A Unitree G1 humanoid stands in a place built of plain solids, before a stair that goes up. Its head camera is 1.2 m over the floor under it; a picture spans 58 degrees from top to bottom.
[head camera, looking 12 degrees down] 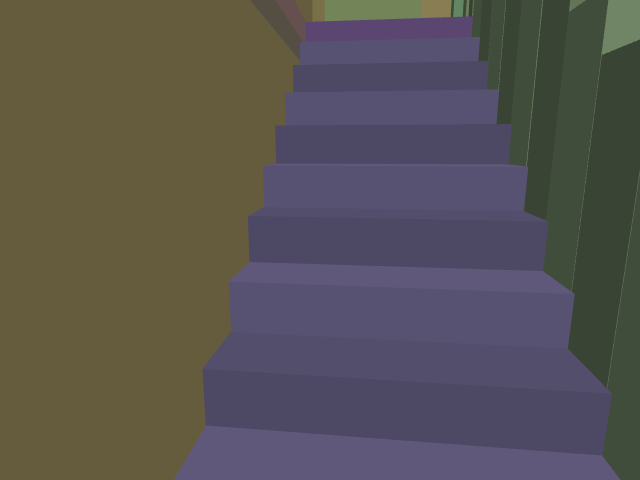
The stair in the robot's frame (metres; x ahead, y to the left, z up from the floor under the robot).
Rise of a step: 0.19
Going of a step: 0.26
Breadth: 1.13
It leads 7 degrees to the right of straight ahead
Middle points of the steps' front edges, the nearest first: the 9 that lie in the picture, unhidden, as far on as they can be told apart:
1.10 -0.21 0.56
1.37 -0.24 0.75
1.63 -0.28 0.94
1.89 -0.31 1.12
2.15 -0.34 1.31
2.42 -0.37 1.50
2.68 -0.40 1.69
2.94 -0.43 1.87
3.21 -0.46 2.06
